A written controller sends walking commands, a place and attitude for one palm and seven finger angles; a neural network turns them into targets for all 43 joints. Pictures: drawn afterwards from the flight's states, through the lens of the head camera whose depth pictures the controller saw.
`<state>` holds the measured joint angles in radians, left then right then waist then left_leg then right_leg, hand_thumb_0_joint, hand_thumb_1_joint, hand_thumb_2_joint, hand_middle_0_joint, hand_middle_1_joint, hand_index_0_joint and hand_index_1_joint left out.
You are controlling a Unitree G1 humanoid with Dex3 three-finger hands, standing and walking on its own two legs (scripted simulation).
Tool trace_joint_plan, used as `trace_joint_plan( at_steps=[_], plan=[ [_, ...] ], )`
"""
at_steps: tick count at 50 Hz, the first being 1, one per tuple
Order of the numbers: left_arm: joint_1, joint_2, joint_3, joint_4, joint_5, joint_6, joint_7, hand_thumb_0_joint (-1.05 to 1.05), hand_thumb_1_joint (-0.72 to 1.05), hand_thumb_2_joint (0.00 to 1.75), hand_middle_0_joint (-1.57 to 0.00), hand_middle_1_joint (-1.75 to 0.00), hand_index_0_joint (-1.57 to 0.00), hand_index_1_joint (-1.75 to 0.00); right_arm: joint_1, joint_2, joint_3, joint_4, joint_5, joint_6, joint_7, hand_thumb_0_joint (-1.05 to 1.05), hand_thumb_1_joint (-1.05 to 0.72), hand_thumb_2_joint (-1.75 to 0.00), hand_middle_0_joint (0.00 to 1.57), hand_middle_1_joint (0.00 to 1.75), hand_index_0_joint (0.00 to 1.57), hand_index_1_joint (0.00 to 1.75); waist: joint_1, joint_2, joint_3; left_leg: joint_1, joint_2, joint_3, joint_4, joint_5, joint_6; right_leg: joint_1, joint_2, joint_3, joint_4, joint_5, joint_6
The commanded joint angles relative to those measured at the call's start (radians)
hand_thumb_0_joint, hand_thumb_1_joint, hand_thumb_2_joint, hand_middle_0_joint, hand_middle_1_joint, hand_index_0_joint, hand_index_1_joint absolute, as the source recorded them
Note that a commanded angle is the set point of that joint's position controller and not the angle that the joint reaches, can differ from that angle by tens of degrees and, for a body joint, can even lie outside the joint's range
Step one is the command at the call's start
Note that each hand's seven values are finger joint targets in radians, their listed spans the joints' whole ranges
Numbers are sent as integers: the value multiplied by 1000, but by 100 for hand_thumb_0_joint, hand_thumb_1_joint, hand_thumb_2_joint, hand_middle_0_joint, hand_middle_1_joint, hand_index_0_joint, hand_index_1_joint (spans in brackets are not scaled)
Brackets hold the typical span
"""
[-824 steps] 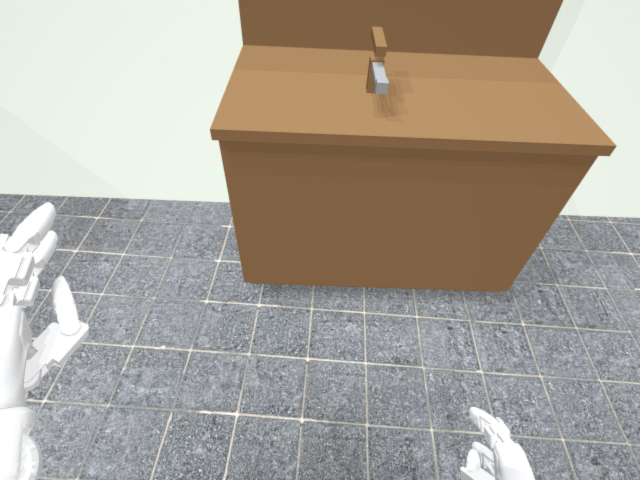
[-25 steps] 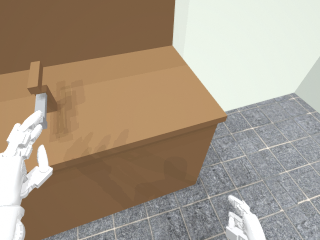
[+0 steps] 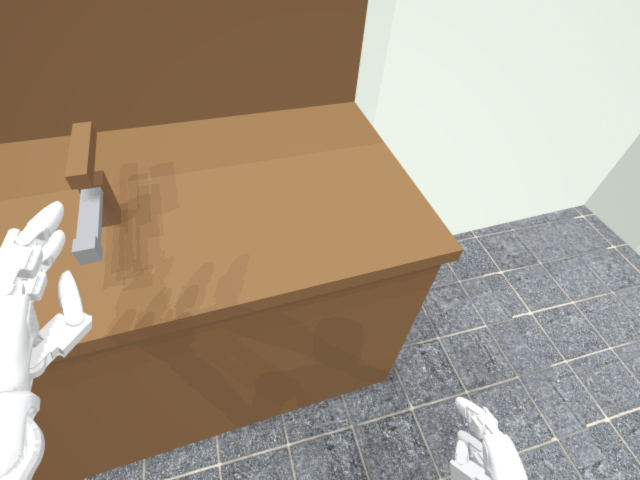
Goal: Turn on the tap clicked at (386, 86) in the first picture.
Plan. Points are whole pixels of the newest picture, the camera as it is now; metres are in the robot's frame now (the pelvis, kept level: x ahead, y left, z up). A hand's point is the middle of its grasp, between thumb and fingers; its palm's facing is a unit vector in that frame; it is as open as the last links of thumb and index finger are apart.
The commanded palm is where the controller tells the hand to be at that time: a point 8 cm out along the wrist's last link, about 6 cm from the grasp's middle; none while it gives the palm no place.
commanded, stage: come to a stop and stand still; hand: left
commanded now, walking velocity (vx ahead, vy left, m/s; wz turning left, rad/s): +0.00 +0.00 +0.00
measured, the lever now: (87, 250) +0.37 +0.36 +0.05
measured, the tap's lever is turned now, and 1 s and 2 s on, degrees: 0 0 0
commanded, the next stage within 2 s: look again from close up in 1.12 s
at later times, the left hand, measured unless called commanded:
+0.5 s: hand (81, 312) +0.22 +0.25 +0.15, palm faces +0.37 -0.85 -0.38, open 7.4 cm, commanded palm +0.16 +0.29 +0.17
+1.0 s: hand (56, 349) +0.19 +0.26 +0.14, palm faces +0.44 -0.83 -0.34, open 7.4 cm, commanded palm +0.13 +0.29 +0.17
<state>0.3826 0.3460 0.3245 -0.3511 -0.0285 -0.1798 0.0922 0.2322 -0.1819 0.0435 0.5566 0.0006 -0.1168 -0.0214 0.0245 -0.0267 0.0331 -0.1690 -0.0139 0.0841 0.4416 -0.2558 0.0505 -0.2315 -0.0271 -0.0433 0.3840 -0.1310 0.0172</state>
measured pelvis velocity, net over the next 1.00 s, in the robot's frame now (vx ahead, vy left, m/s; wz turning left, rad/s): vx -0.02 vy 0.00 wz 0.02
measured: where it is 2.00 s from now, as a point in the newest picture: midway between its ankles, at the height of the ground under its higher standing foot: outside the picture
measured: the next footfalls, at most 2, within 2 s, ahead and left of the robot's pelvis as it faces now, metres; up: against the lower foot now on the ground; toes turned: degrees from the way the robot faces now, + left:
none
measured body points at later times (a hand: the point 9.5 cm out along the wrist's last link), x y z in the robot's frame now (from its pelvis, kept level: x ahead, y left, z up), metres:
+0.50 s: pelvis +0.01 +0.00 +0.00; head +0.05 +0.02 +0.44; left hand +0.20 +0.29 +0.17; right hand +0.18 -0.22 -0.08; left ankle -0.01 +0.08 -0.74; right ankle +0.05 -0.13 -0.74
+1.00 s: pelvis -0.02 +0.00 +0.00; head -0.01 +0.01 +0.45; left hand +0.16 +0.30 +0.16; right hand +0.18 -0.20 -0.07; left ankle -0.01 +0.08 -0.74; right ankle +0.05 -0.13 -0.74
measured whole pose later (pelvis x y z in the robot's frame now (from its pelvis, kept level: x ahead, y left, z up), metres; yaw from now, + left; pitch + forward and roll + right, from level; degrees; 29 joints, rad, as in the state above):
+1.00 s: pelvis -0.02 +0.00 +0.00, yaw +1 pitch -2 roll -1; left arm 0.39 0.33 0.33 -0.39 -0.04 -0.18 0.11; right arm 0.17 -0.19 0.05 0.55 0.00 -0.10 -0.02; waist 0.05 -0.01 0.06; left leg -0.21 -0.03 0.07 0.47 -0.24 0.06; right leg -0.26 -0.02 -0.02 0.41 -0.12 0.02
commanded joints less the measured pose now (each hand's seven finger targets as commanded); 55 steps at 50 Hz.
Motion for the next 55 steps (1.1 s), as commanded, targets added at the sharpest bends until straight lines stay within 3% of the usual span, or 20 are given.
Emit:
trace_joint_plan(
  at_steps=[1,6,10,11,12,13,14,15,17,20,22,25,26,27,31,37,40,45,46,55],
  plan=[
    [-128,208,137,-380,-2,-89,23,0,90,90,-20,-30,-20,-30,-115,-136,-57,-169,-5,-64,-9,0,-90,-90,20,30,20,30,8,132,-180,-43,50,-84,-86,250,-67,187,0,27,24,197,-33],
    [-35,180,138,-341,-8,-77,32,0,90,90,-20,-30,-20,-30,-105,-139,-66,-154,-4,-56,-9,0,-90,-90,20,30,20,30,5,104,-213,-8,51,-83,-45,367,-85,196,-11,26,29,290,-39],
    [-18,146,115,-271,-16,-60,31,0,90,90,-20,-30,-20,-30,-99,-142,-69,-151,2,-35,-14,0,-90,-90,20,30,20,30,2,69,-157,-41,55,-88,-70,301,-87,168,-11,32,2,239,-33],
    [-906,923,327,-640,4,-220,54,0,90,90,-20,-30,-20,-30,105,-197,158,-299,50,-17,-78,0,-90,-90,20,30,20,30,-51,355,-39,-287,66,-159,-87,231,-47,168,57,28,119,-125,38],
    [-517,396,354,-132,44,-138,37,0,90,90,-20,-30,-20,-30,9,-58,-12,-195,55,-51,-56,0,-90,-90,20,30,20,30,6,106,-93,-163,160,-177,-78,85,-47,1,-28,6,86,-232,-11],
    [-417,323,262,-120,19,-118,31,0,90,90,-20,-30,-20,-30,-58,-118,-15,-158,5,-45,-13,0,-90,-90,20,30,20,30,-7,45,-25,-167,121,-126,-112,106,-53,37,-6,-13,43,-185,-24],
    [-355,385,286,-43,0,-115,41,0,90,90,-20,-30,-20,-30,-63,-192,-51,-160,-5,-42,2,0,-90,-90,20,30,20,30,18,46,-46,-163,96,-90,-73,90,-51,57,-7,26,16,-77,-36],
    [-279,332,235,-55,-15,-128,26,0,90,90,-20,-30,-20,-30,-33,-192,-69,-168,-9,-51,16,0,-90,-90,20,30,20,30,15,25,-100,-162,74,-94,-19,88,-47,83,-40,86,5,28,-51],
    [-82,204,141,-107,-42,-132,3,0,90,90,-20,-30,-20,-30,1,-179,-76,-168,0,-59,50,0,-90,-90,20,30,20,30,20,82,-194,-101,66,-87,-5,195,-59,141,-59,79,48,150,-60],
    [34,164,76,-289,-47,-144,8,0,90,90,-20,-30,-20,-30,-11,-190,-85,-163,6,-85,86,0,-90,-90,20,30,20,30,28,42,-205,-80,65,-100,16,295,-50,155,-63,91,62,251,-58],
    [53,191,108,-315,-47,-142,26,0,90,90,-20,-30,-20,-30,-25,-186,-87,-153,6,-90,82,0,-90,-90,20,30,20,30,25,29,-211,-64,75,-105,1,353,-53,161,-51,65,77,271,-42],
    [-24,272,196,-339,-42,-156,42,0,90,90,-20,-30,-20,-30,-67,-189,-79,-145,-3,-89,58,0,-90,-90,20,30,20,30,18,10,-163,-105,67,-131,-25,266,-59,126,-44,66,73,207,-36],
    [-86,355,260,-382,-40,-158,50,0,90,90,-20,-30,-20,-30,-80,-195,-78,-141,-3,-80,47,0,-90,-90,20,30,20,30,13,40,-178,-100,69,-139,-33,268,-60,139,-38,64,95,202,-35],
    [-81,310,231,-331,-45,-155,45,0,90,90,-20,-30,-20,-30,-84,-177,-72,-138,-3,-75,36,0,-90,-90,20,30,20,30,11,66,-174,-109,72,-140,-37,275,-60,140,-46,54,91,188,-34],
    [-127,317,213,-375,-51,-146,43,0,90,90,-20,-30,-20,-30,-86,-178,-67,-143,4,-79,22,0,-90,-90,20,30,20,30,13,185,-215,-65,73,-149,-19,365,-69,148,-43,47,102,178,-34],
    [28,150,106,-351,-41,-116,32,0,90,90,-20,-30,-20,-30,-106,-176,-70,-127,3,-80,27,0,-90,-90,20,30,20,30,6,83,-176,-43,83,-126,-42,245,-70,115,-37,48,45,135,-34],
    [11,136,107,-288,-24,-93,31,0,90,90,-20,-30,-20,-30,-131,-179,-70,-126,-2,-57,18,0,-90,-90,20,30,20,30,-3,21,-86,-109,86,-129,-96,19,-58,72,-29,65,-3,9,-28],
    [-82,138,111,-233,-8,-74,35,0,90,90,-20,-30,-20,-30,-141,-159,-59,-144,-1,-30,-6,0,-90,-90,20,30,20,30,-4,58,-38,-164,102,-138,-165,-195,-42,52,-12,71,-31,-143,-20],
    [-115,173,132,-271,-4,-74,38,0,90,90,-20,-30,-20,-30,-147,-161,-59,-145,-1,-27,-11,0,-90,-90,20,30,20,30,-3,88,-58,-162,101,-138,-173,-198,-39,75,-6,70,-24,-132,-20],
    [-94,151,98,-355,-1,-62,53,0,90,90,-20,-30,-20,-30,-147,-150,-48,-163,-12,-48,-12,0,-90,-90,20,30,20,30,6,100,-116,-125,65,-108,-120,-44,-41,147,-17,74,-47,-14,-32]
  ],
)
